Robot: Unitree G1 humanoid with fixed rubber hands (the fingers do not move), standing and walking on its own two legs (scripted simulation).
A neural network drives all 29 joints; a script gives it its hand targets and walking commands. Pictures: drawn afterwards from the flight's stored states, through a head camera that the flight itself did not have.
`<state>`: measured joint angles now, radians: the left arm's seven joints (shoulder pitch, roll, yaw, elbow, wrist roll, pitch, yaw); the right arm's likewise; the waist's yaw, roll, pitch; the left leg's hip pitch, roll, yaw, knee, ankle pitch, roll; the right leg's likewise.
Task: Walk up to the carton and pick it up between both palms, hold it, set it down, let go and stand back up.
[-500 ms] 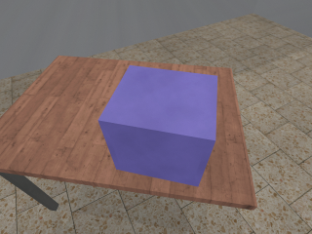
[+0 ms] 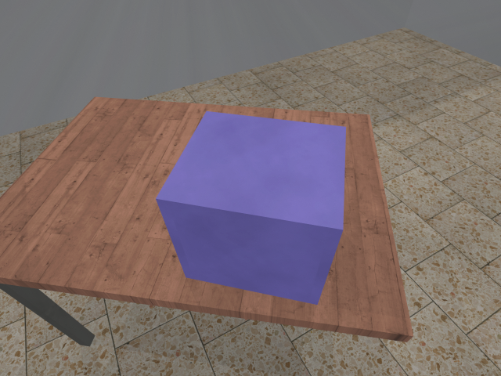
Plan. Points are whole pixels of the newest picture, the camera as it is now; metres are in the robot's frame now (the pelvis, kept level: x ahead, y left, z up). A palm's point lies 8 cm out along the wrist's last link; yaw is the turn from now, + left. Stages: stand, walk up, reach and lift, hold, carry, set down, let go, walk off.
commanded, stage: walk up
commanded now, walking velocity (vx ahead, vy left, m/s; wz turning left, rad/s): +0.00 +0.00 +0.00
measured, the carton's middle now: (261, 206) +0.43 +0.00 +0.00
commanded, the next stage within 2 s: none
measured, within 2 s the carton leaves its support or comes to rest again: neither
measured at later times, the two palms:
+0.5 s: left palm out of the picture +0.01 +0.37 -0.15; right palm out of the picture +0.02 -0.16 -0.13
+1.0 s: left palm out of the picture +0.04 +0.33 -0.13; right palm out of the picture -0.09 -0.16 -0.13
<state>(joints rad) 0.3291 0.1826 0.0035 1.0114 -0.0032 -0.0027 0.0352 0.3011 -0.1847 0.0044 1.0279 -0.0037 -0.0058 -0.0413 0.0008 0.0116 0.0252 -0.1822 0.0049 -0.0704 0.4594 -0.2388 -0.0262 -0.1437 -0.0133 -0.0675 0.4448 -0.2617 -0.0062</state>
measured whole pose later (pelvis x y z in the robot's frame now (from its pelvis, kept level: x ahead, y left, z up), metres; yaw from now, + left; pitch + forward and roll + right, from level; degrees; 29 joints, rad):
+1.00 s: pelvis -0.06 +0.10 -0.01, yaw -12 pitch -3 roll +1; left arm 0.30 0.22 0.03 0.87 0.00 0.01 0.00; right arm 0.35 -0.25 -0.01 0.85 -0.01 0.00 0.00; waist -0.01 0.00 0.05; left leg -0.20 0.04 0.16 0.54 -0.29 0.02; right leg -0.21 0.00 0.04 0.57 -0.31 0.01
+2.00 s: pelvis -0.07 +0.11 -0.01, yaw -17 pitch -2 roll +1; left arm 0.31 0.23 0.00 0.89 0.01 -0.01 0.03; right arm 0.30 -0.25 0.01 0.95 0.01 0.02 -0.01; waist -0.01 0.00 0.05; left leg -0.21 0.06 0.22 0.52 -0.27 0.03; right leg -0.25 0.02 0.12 0.54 -0.26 0.02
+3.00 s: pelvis -0.09 +0.09 -0.02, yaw -13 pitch -4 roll +0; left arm 0.11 0.30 0.07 0.47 0.03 0.38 -0.02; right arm 0.19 -0.11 -0.07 0.64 0.01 0.00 -0.02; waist -0.03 -0.04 0.15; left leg -0.29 0.07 0.10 0.68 -0.32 -0.01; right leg -0.30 0.00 -0.02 0.69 -0.32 -0.01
